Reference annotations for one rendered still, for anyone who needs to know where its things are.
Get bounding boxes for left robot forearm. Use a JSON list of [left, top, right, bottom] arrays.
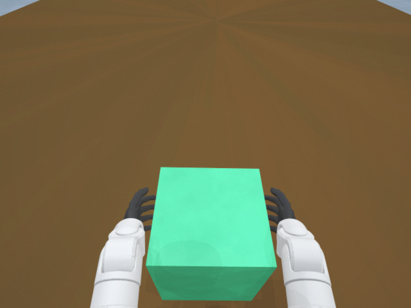
[[90, 218, 145, 308]]

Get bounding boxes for right robot hand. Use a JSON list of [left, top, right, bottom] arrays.
[[264, 187, 296, 233]]

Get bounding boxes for right robot forearm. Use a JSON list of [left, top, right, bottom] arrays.
[[276, 219, 336, 308]]

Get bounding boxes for carton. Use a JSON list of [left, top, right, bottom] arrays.
[[146, 167, 277, 301]]

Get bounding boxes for left robot hand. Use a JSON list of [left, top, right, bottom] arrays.
[[123, 187, 156, 231]]

